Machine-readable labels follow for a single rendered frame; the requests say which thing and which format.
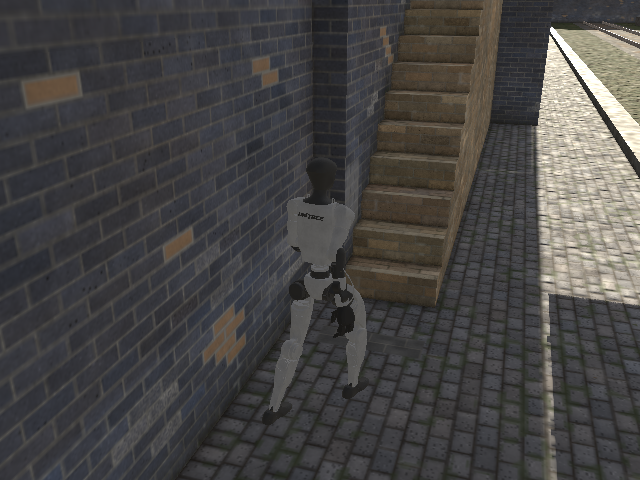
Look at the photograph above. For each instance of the right robot hand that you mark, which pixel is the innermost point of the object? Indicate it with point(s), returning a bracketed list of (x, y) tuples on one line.
[(345, 317)]

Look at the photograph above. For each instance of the right robot upper arm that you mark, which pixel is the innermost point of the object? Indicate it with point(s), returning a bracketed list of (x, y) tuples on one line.
[(344, 218)]

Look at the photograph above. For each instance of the robot left foot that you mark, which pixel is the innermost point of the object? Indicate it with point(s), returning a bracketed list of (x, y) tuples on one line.
[(269, 417)]

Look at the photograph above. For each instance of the robot right thigh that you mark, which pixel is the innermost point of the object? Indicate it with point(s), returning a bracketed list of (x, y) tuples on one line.
[(357, 304)]

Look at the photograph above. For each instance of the left robot upper arm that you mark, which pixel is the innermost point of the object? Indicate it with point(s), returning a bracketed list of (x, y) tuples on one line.
[(292, 238)]

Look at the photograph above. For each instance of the robot right forearm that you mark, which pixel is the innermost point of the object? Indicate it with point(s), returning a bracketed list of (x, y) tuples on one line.
[(339, 284)]

